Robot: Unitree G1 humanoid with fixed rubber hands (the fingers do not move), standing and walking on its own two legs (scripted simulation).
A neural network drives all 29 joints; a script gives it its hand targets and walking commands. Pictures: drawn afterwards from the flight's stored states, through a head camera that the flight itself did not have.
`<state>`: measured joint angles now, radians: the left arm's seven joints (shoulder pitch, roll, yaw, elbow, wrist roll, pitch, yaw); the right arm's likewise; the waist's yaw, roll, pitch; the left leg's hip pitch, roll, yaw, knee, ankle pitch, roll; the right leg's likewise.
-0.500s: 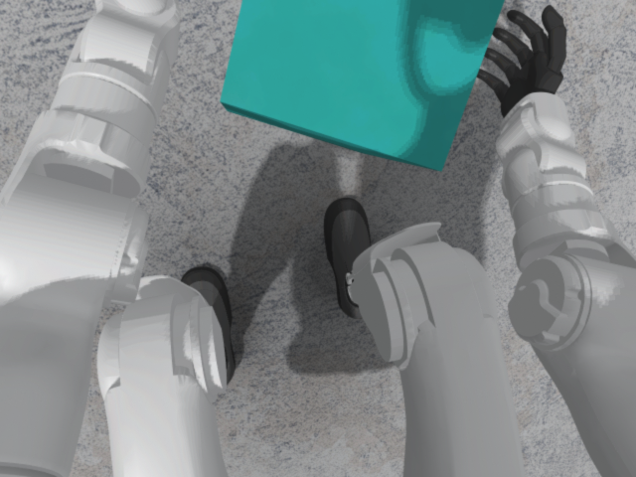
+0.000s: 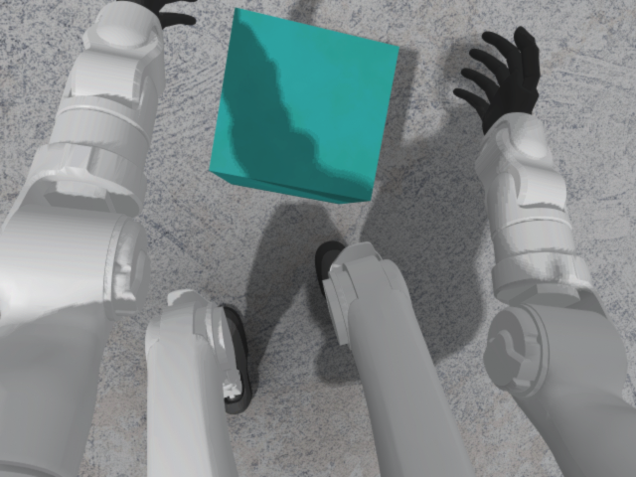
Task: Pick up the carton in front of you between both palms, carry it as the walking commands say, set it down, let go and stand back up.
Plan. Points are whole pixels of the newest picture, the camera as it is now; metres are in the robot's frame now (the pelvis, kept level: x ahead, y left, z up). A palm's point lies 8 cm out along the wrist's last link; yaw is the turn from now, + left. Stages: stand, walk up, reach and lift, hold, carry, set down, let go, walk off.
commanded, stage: set down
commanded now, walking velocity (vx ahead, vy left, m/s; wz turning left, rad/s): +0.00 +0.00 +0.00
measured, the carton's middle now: (299, 128) +0.50 -0.10 -0.33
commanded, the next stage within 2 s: let go in 0.56 s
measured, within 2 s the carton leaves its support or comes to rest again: neither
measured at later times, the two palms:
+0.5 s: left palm out of the picture +0.59 +0.06 +0.03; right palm out of the picture +0.43 -0.30 +0.04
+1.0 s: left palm out of the picture +0.45 +0.13 +0.15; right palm out of the picture +0.36 -0.27 +0.17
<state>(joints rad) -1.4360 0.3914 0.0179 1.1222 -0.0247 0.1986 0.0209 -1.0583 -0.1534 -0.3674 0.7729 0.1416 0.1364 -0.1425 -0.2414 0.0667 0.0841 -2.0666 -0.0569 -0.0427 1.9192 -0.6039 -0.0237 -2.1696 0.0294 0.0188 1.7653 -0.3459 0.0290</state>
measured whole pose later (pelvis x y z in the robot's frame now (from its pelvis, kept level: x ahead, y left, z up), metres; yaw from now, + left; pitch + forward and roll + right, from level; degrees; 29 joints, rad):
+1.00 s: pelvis +0.09 -0.02 +0.26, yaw +2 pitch +28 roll +1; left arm -0.41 0.07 0.18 0.59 0.12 0.11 0.14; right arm -0.22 -0.17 -0.16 0.48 -0.02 0.07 0.12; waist -0.15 0.00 -0.06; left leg -0.98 -0.05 -0.09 0.88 -0.39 -0.03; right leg -1.09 0.01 0.02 0.84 -0.24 -0.01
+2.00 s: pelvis +0.14 +0.01 +0.31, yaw -2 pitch -2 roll -1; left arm 0.21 0.19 0.03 0.50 0.01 0.08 -0.02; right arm 0.23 -0.24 -0.03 0.41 -0.03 0.19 0.01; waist -0.01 0.03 0.04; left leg -0.09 -0.01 -0.05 0.48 -0.35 0.01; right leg -0.22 0.03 0.06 0.48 -0.22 0.01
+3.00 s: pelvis +0.14 -0.02 +0.32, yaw +2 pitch -2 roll +0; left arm 0.13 0.34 0.05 0.95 0.02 0.01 0.01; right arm 0.20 -0.38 0.00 0.88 -0.03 -0.01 -0.03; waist 0.01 0.05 0.03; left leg -0.06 0.00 -0.10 0.41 -0.31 -0.03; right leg -0.19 0.03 0.00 0.45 -0.22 -0.03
